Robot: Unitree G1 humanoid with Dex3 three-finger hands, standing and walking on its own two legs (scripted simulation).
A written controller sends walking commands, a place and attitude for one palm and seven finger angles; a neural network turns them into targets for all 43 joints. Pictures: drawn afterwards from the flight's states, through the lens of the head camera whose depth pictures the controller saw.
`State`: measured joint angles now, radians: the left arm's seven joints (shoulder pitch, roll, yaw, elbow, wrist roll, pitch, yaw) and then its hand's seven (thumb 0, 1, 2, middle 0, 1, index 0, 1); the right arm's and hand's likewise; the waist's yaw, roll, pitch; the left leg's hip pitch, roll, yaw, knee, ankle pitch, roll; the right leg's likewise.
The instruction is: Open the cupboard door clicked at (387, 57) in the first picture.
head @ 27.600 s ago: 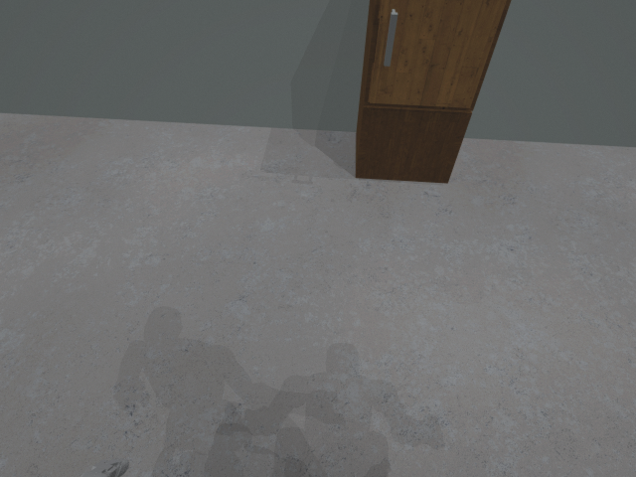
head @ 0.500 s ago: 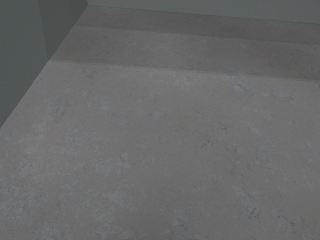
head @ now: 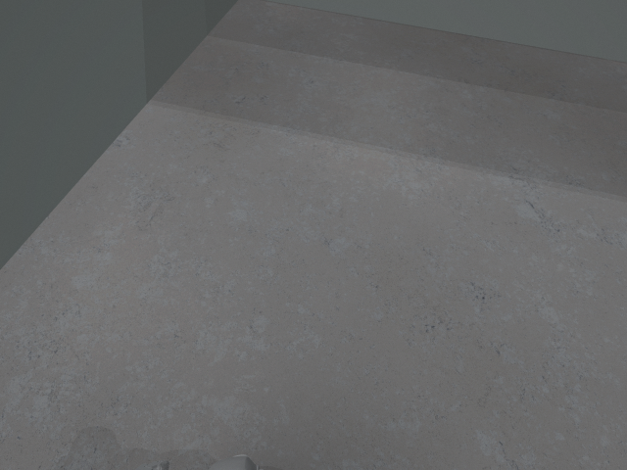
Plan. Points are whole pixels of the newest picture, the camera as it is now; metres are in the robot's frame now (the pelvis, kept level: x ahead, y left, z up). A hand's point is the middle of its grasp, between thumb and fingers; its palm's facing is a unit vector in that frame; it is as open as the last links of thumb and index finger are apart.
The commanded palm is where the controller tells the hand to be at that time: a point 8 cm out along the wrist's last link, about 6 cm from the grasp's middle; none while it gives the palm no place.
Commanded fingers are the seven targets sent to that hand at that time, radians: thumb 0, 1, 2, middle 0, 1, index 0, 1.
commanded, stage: turn to face it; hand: left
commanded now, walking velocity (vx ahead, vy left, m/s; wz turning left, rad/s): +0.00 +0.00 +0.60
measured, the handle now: out of the picture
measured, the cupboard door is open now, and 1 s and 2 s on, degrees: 42 42 42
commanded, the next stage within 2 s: none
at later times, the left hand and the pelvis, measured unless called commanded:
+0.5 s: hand out of the picture +0.07 +0.16 -0.14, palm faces +0.28 -0.91 -0.30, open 7.4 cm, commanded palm none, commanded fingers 0.00 0.90 0.90 -0.20 -0.30 -0.20 -0.30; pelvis +0.06 -0.06 +0.01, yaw +17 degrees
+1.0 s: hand out of the picture +0.06 +0.17 -0.15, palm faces +0.56 -0.78 -0.28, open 7.4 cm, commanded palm none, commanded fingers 0.00 0.90 0.90 -0.20 -0.30 -0.20 -0.30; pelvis +0.09 -0.07 +0.00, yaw +34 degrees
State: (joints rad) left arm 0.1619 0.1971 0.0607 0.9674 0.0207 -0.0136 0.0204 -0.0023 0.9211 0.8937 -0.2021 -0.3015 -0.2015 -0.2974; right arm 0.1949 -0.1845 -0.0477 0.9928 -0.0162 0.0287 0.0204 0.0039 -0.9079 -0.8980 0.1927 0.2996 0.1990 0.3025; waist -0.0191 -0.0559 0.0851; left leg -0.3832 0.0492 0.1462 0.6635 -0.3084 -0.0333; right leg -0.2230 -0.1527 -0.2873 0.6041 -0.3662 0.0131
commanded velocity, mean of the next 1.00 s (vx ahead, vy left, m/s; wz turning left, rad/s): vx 0.00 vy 0.00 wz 0.60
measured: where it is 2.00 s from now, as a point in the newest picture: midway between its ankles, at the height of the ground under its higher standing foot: outside the picture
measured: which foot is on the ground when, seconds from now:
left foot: up 0.00-0.00, down 0.02-0.34, up 0.36-0.70, down 0.72-1.00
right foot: down 0.00-0.02, up 0.04-0.32, down 0.34-0.72, up 0.74-1.00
